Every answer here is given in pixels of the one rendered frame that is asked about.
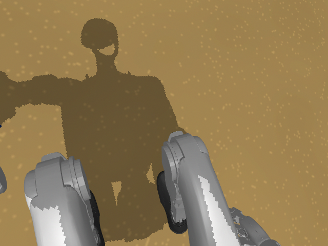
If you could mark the left robot foot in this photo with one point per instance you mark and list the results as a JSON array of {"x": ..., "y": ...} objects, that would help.
[{"x": 96, "y": 216}]

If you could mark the right robot hand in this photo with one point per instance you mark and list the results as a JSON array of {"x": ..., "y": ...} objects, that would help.
[{"x": 250, "y": 232}]

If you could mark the right robot foot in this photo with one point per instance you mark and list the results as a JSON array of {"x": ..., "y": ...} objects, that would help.
[{"x": 164, "y": 197}]

